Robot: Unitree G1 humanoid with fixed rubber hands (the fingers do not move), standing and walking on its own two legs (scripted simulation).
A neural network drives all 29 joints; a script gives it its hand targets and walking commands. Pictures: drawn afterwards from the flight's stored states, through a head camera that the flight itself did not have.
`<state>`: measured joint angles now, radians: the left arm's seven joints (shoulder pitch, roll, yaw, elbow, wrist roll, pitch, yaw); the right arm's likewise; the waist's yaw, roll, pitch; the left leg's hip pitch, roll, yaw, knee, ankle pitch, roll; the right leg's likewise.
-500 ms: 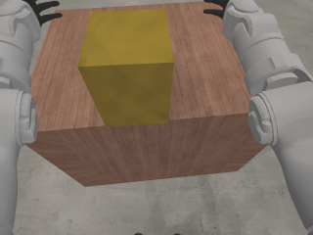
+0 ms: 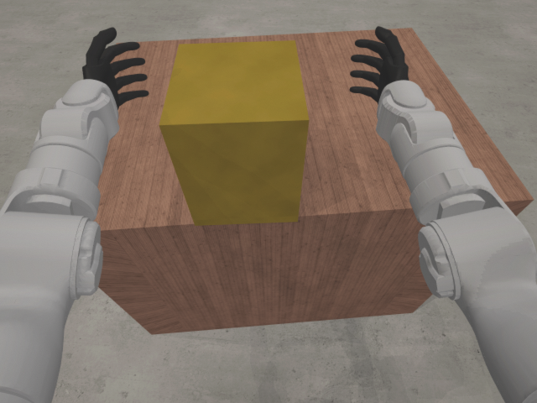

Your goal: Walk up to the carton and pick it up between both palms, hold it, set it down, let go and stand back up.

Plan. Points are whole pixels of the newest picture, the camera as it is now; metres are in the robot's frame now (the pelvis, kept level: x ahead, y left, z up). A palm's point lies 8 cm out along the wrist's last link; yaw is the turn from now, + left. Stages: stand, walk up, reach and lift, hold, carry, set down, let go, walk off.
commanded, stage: stand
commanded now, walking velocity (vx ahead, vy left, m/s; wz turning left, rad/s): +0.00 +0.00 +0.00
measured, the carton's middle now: (242, 138) +0.54 +0.05 +0.06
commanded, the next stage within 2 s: none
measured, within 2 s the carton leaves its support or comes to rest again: neither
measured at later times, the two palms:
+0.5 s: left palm out of the picture +0.05 +0.27 -0.08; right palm (451, 370) +0.19 -0.30 -0.15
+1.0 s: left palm (155, 352) +0.22 +0.20 -0.13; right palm (441, 300) +0.31 -0.33 -0.16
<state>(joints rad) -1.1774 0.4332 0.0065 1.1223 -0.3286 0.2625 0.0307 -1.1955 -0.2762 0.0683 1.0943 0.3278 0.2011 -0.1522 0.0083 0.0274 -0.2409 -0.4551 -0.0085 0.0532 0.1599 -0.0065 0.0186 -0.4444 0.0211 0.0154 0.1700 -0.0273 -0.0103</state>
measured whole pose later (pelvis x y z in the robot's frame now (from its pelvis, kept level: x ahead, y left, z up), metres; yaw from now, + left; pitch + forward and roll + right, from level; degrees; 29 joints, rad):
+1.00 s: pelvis +0.26 -0.06 -0.03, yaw +1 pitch +3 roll +1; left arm 0.48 0.25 -0.02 0.86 0.03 -0.01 0.02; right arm 0.36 -0.34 0.02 0.85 -0.03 0.02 -0.01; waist 0.06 0.05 -0.04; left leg -0.09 0.03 -0.01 0.53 -0.48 -0.05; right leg -0.43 -0.02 -0.01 0.71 -0.32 -0.01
